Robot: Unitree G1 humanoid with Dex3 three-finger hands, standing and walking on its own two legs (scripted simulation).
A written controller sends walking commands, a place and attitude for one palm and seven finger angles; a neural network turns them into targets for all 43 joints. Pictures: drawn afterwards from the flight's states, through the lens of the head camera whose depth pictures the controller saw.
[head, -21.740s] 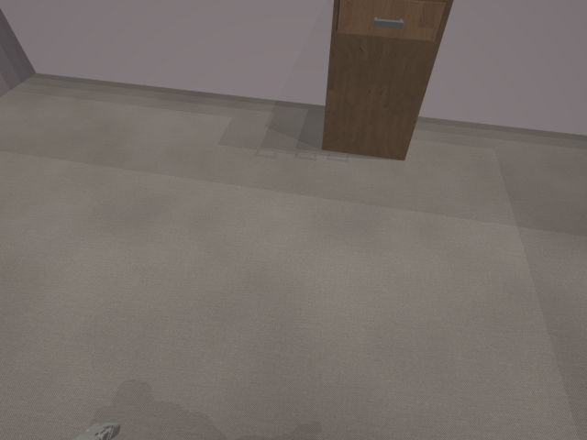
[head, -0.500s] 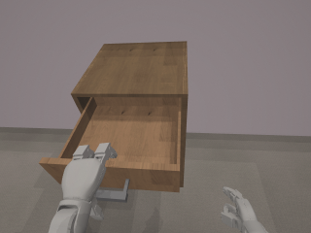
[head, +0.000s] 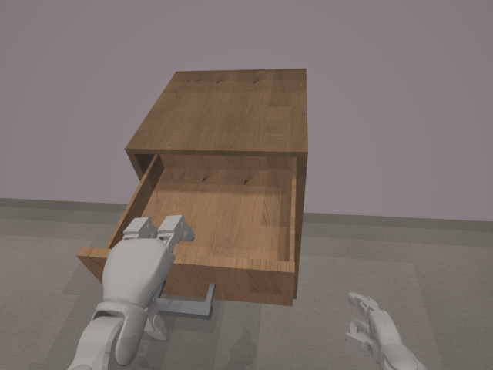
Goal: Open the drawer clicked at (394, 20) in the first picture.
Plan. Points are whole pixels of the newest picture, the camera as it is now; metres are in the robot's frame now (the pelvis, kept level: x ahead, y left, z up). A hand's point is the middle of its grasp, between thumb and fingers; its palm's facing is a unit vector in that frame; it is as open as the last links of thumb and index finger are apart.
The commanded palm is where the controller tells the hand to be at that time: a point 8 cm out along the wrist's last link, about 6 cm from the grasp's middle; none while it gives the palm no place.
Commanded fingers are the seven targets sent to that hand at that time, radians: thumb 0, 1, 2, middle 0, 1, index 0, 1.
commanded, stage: draw the hand back to the body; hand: left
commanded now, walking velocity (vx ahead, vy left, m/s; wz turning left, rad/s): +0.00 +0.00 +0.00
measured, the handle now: (183, 297) +0.25 +0.19 -0.07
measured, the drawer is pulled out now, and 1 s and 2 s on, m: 0.30 0.30 0.30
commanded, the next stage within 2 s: step back with the hand held close in 1.50 s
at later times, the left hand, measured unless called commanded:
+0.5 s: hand (115, 282) +0.19 +0.23 +0.10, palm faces +0.10 -0.12 -0.99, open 13.8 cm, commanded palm +0.15 +0.22 +0.15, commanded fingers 0.00 -0.47 0.31 -0.30 -1.18 -0.30 -1.18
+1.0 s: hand (104, 255) +0.20 +0.23 +0.15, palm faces +0.37 -0.85 -0.39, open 11.3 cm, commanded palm +0.15 +0.27 +0.17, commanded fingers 0.00 0.41 0.69 -0.23 -0.62 -0.23 -0.62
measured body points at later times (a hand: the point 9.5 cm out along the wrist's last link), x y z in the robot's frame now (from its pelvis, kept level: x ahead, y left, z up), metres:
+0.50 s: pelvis +0.00 +0.00 +0.00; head -0.01 -0.04 +0.45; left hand +0.18 +0.23 +0.15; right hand +0.24 -0.19 -0.09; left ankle -0.01 +0.13 -0.74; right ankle +0.02 -0.11 -0.74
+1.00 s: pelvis +0.02 +0.00 +0.00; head +0.02 -0.01 +0.45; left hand +0.18 +0.27 +0.17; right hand +0.22 -0.20 -0.08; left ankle -0.01 +0.13 -0.74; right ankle +0.02 -0.11 -0.74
